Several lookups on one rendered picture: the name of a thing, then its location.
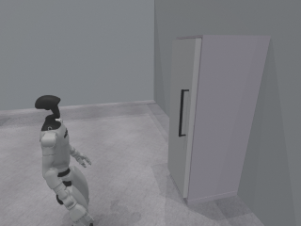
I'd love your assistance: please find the left robot thigh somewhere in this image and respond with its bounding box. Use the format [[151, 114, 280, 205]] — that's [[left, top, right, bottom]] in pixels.
[[70, 166, 89, 202]]

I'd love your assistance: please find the right robot forearm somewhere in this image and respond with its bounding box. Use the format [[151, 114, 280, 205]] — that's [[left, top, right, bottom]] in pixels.
[[44, 169, 77, 210]]

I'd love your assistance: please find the left robot forearm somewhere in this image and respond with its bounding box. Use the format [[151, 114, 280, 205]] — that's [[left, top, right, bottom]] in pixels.
[[69, 144, 80, 158]]

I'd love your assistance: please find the robot left hand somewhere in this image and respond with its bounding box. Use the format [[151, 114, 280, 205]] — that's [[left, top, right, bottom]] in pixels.
[[75, 153, 92, 168]]

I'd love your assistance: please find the robot right hand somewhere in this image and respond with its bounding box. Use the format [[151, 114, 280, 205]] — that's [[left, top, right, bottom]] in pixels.
[[69, 203, 94, 226]]

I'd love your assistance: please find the fridge door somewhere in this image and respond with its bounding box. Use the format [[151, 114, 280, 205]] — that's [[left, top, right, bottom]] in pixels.
[[167, 38, 201, 198]]

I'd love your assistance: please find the robot right upper arm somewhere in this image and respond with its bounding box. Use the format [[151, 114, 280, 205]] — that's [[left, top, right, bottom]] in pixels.
[[40, 132, 59, 180]]

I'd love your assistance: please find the robot thigh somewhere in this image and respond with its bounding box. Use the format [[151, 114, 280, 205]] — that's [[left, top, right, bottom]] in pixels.
[[56, 183, 89, 226], [70, 166, 89, 202]]

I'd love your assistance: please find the handle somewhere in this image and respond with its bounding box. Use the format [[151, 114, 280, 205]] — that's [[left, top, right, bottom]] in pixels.
[[179, 89, 189, 137]]

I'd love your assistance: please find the right robot thigh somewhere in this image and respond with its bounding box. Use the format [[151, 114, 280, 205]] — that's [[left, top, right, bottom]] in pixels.
[[56, 183, 89, 226]]

